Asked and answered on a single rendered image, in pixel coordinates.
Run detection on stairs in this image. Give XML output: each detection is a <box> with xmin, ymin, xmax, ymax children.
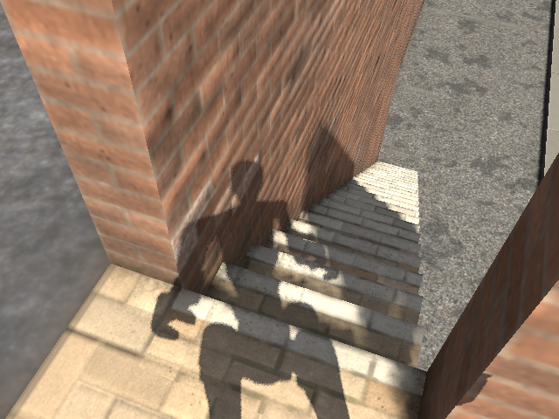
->
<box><xmin>205</xmin><ymin>161</ymin><xmax>424</xmax><ymax>368</ymax></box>

